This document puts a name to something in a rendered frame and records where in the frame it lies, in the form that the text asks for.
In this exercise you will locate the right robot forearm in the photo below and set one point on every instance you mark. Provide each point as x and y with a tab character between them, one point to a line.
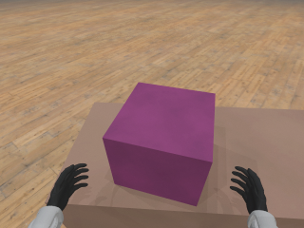
261	219

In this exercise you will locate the pedestal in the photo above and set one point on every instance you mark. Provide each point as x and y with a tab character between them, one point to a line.
269	141

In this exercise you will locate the left robot forearm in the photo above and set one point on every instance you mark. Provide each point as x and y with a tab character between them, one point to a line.
48	217

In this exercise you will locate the left robot hand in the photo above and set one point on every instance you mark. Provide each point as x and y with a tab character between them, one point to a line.
64	187

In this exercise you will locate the carton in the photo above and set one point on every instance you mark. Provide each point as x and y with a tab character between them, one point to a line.
162	142

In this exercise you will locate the right robot hand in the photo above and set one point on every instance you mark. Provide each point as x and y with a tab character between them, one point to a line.
253	193

